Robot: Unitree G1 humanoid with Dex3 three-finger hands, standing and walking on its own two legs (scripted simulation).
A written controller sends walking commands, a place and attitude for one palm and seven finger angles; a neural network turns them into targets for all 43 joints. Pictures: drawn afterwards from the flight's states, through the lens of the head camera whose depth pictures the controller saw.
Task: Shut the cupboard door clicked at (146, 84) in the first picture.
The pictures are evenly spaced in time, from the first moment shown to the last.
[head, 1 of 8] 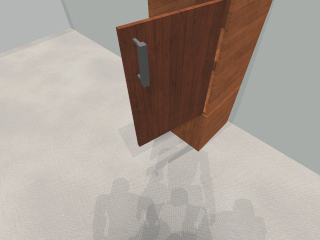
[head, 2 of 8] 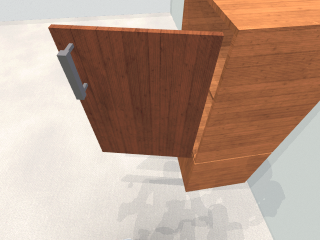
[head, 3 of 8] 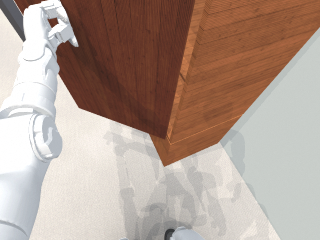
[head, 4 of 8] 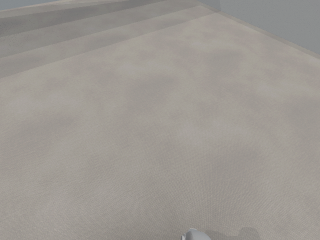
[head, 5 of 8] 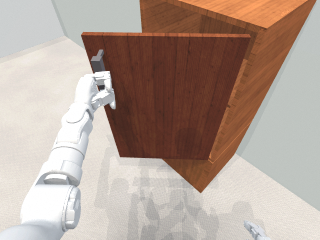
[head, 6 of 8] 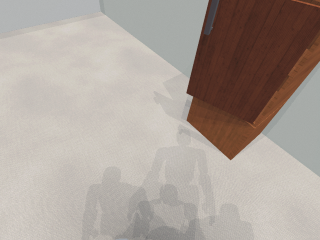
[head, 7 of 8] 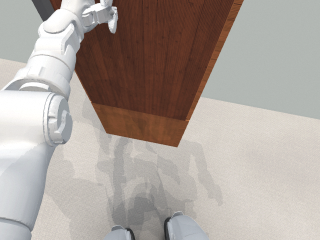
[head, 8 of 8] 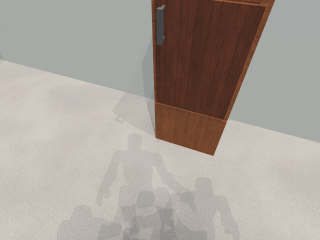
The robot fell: no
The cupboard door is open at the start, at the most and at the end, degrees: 77 77 0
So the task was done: yes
